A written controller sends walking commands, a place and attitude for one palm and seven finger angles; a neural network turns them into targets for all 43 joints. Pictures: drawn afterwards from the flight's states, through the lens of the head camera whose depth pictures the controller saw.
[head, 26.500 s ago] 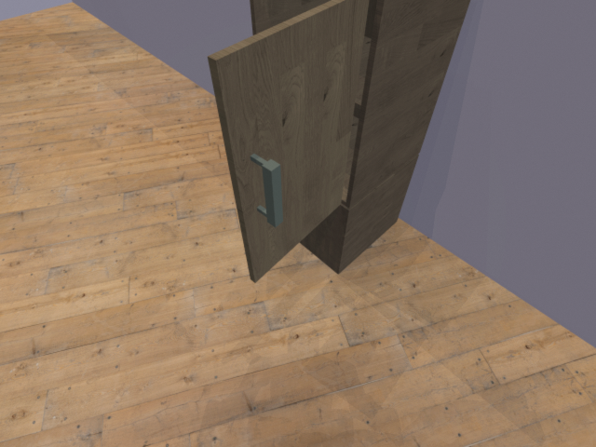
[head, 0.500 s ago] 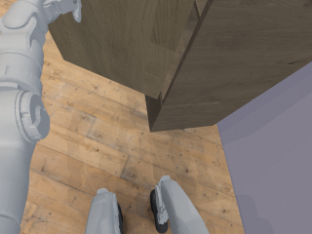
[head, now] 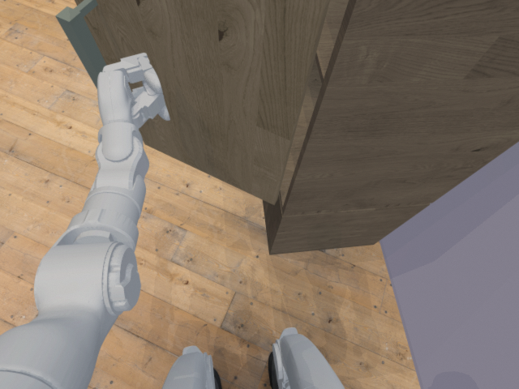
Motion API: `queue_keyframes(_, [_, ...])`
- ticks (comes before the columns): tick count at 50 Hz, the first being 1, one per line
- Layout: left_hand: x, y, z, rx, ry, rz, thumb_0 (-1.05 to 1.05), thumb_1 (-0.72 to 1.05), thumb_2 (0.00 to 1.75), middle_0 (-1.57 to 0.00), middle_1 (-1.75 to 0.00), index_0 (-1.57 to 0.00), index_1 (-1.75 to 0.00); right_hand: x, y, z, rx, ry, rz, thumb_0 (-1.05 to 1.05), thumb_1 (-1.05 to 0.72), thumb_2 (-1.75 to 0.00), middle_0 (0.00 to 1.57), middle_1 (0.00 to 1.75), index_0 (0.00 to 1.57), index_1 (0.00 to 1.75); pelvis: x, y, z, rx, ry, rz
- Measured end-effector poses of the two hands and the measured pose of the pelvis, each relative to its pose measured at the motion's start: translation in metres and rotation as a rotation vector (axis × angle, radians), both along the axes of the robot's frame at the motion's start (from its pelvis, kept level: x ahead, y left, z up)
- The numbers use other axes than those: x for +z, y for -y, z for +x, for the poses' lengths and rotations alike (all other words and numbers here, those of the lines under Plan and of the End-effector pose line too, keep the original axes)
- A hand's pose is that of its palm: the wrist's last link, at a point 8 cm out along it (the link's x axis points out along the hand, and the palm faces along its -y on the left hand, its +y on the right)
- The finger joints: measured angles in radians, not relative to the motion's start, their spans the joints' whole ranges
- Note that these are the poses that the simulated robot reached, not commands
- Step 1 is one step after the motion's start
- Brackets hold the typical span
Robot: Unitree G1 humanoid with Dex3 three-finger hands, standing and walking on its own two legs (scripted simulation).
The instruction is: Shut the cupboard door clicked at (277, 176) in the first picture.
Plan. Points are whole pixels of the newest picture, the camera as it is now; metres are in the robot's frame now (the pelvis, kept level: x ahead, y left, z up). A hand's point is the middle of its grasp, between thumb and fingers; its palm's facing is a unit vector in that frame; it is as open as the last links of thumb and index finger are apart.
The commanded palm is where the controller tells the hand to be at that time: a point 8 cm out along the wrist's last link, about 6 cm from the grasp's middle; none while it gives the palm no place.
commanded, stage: pull the fist back off the door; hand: left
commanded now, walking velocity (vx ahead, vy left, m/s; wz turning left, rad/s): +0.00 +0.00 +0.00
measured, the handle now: (100, 52) +0.65 +0.18 +0.06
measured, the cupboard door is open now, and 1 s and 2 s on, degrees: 58 58 58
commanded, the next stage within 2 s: draw the hand back to the body in 0.32 s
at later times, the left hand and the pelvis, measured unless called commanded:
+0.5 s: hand (164, 135) +0.46 +0.08 +0.08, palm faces +0.06 -1.00 -0.03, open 3.1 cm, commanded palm +0.42 +0.13 +0.08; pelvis -0.02 -0.01 +0.00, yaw +2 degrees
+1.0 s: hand (66, 211) +0.33 +0.16 +0.15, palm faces +0.05 -1.00 -0.08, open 3.1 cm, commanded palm +0.29 +0.22 +0.16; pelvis +0.00 +0.00 +0.06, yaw +1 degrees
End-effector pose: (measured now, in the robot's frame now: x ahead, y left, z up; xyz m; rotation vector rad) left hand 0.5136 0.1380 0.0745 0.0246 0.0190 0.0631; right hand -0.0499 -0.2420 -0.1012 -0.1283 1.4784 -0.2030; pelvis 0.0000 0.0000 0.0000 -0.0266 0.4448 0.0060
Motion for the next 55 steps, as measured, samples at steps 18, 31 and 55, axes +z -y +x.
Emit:
queue_keyframes(18, [-0.005, 0.006, -0.078, -0.018, 0.048, 0.013, 0.02, 0.9, 0.9, -1.3, -1.5, -1.3, -1.5, -0.006, 0.024, 0.111, 0.118, 0.282, -0.045, 0.01, -0.9, -0.9, 0.2, 0.3, 0.2, 0.3, 0.005, 0.005, -0.008, 0.026, 0.096, 0.019])
queue_keyframes(31, [0.018, -0.009, -0.092, -0.001, 0.074, 0.019, 0.02, 0.9, 0.9, -1.3, -1.5, -1.3, -1.5, -0.009, 0.009, 0.081, 0.06, 0.27, 0.009, 0.01, -0.9, -0.9, 0.2, 0.3, 0.2, 0.3, 0.011, 0.007, -0.017, -0.003, 0.132, 0.032])
queue_keyframes(55, [0.09, -0.091, -0.23, 0.045, 0.001, 0.17, 0.02, 0.9, 0.9, -1.16, -1.34, -1.15, -1.34, 0.094, -0.015, 0.231, 0.158, 0.71, -0.055, 0.01, -0.9, -0.9, 0.19, 0.3, 0.2, 0.3, 0.07, -0.005, 0.005, 0.024, 0.404, 0.032])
